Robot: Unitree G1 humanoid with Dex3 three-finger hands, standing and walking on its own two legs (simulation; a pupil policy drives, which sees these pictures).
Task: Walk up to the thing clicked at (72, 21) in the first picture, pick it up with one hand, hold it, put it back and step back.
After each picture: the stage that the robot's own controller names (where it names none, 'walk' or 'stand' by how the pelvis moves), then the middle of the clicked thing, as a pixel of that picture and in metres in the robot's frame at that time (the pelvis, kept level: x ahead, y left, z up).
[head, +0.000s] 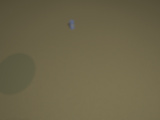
stand; (71, 24) +1.82 +0.12 -0.72
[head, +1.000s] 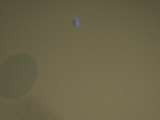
walk; (76, 22) +1.69 +0.18 -0.72
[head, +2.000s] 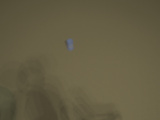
walk; (70, 44) +1.20 +0.21 -0.70
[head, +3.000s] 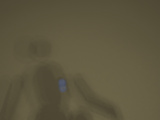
walk; (62, 85) +0.77 +0.19 -0.71
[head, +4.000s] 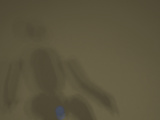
walk; (60, 112) +0.49 +0.17 -0.69
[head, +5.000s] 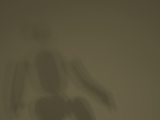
stand; out of the picture +0.40 +0.17 -0.71
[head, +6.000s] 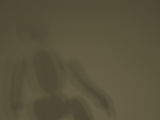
stand; out of the picture +0.38 +0.17 -0.72
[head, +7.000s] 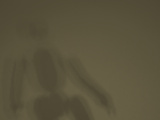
stand; out of the picture +0.39 +0.18 -0.73
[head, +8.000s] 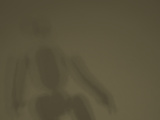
stand; out of the picture +0.38 +0.18 -0.73
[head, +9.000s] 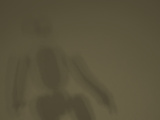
stand; out of the picture +0.37 +0.18 -0.73
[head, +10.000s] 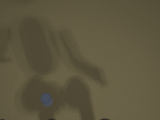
go down; (46, 100) +0.41 +0.19 -0.58
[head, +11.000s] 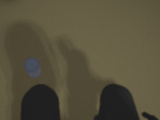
go down; (33, 68) +0.45 +0.22 -0.31
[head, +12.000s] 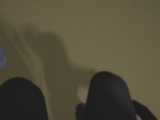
close in; out of the picture +0.43 +0.26 -0.25
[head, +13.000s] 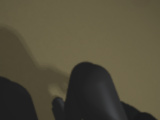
close; out of the picture +0.43 +0.28 -0.22
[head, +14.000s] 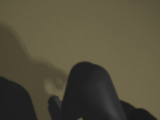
close; out of the picture +0.42 +0.28 -0.22
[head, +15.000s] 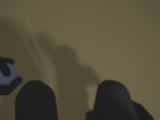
lift; (7, 78) +0.33 +0.26 -0.11
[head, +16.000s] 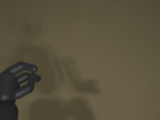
hold; out of the picture +0.19 +0.11 -0.65
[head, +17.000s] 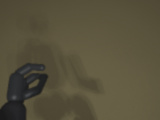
close; out of the picture +0.38 +0.00 -0.70
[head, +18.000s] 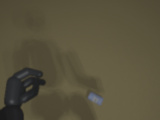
hold; (95, 98) +0.58 -0.13 -0.69
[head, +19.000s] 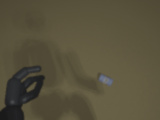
stand; (105, 80) +0.76 -0.24 -0.70
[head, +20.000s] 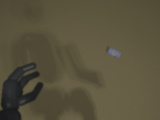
stand; (114, 53) +0.95 -0.35 -0.66
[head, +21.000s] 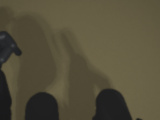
crouch; out of the picture +1.21 -0.41 -0.41
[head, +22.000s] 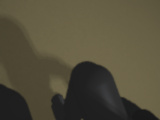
lower; out of the picture +1.50 -0.23 -0.25
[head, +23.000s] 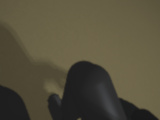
lower; out of the picture +1.72 -0.23 -0.25
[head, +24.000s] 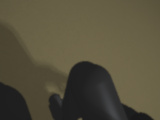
lower; out of the picture +1.92 -0.28 -0.25
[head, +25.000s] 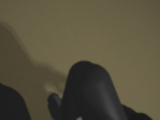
lower; out of the picture +2.12 -0.32 -0.25
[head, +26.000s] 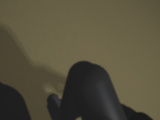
loosen; out of the picture +2.31 -0.36 -0.25
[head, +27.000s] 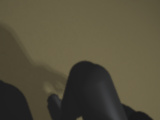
withdraw; out of the picture +2.50 -0.41 -0.25
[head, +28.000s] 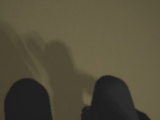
stand; out of the picture +2.61 -0.72 -0.30
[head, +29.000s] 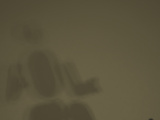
stand; out of the picture +2.45 -1.37 -0.67
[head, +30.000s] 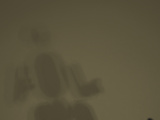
stand; out of the picture +2.60 -1.47 -0.69
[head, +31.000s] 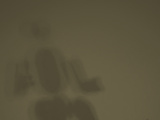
stand; out of the picture +2.75 -1.57 -0.69
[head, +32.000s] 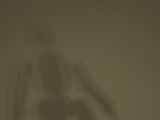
walk; out of the picture +2.91 -1.70 -0.74
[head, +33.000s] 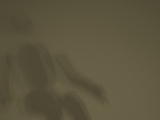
walk; out of the picture +3.28 -1.61 -0.73
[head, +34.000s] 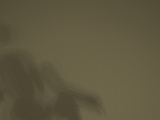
walk; out of the picture +3.66 -1.74 -0.72
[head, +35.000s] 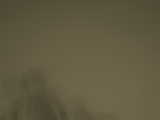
stand; out of the picture +4.02 -1.84 -0.73
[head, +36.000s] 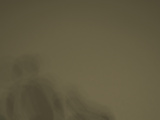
stand; out of the picture +4.08 -2.08 -0.74
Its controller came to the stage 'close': yes
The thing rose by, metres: 0.25
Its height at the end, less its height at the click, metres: -0.02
